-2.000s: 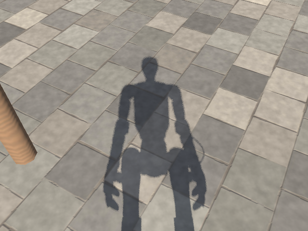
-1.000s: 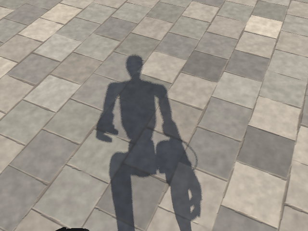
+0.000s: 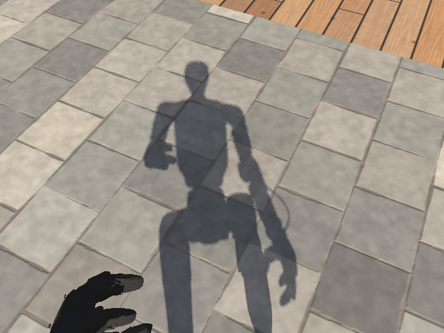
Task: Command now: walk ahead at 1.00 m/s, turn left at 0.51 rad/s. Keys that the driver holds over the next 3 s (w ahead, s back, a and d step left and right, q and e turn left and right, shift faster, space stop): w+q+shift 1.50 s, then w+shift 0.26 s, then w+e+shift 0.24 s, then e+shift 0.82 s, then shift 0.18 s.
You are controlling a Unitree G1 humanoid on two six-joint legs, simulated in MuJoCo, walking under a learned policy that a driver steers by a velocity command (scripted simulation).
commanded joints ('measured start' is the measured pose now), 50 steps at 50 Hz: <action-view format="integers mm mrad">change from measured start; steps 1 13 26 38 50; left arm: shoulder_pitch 166 411 381 47 397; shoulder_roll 172 76 260 90 281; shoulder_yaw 57 79 127 34 130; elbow -15 167 121 -163 -112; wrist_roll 1 -20 9 19 36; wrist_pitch -13 -56 24 29 12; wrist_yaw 34 40 73 32 77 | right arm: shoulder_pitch -61 -338 -20 -182 -199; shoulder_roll -257 -31 -264 -235 -180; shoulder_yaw -49 -13 -97 -81 -32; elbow -60 -278 -196 -254 -334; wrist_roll -16 -34 -14 -6 1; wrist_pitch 1 112 103 38 52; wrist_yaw -17 38 8 -9 -18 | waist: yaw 189 94 -160 95 185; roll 107 -83 9 -35 -247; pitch -80 16 -168 69 -331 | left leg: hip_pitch -159 -971 -114 -588 -992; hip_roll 231 224 -5 52 6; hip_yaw -96 -16 57 -350 -143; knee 297 1194 561 87 1377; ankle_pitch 1139 190 87 367 -47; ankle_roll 90 40 225 245 57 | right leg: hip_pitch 428 538 459 110 996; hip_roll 111 -206 -89 -37 -361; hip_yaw -16 19 -220 46 907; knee -25 -410 691 302 -319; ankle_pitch -147 -205 271 -178 -1023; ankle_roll -28 5 41 150 -60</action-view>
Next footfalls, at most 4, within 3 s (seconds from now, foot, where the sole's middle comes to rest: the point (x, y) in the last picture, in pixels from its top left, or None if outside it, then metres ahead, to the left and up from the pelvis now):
0.06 right None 0.28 -0.13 -0.76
0.52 left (161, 275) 0.65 0.14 -0.76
0.94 right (122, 166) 1.09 0.27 -0.76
1.42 left None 1.10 0.73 -0.76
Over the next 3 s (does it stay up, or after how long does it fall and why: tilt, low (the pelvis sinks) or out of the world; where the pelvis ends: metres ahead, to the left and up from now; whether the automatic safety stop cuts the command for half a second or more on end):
stays up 1.26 1.49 0.00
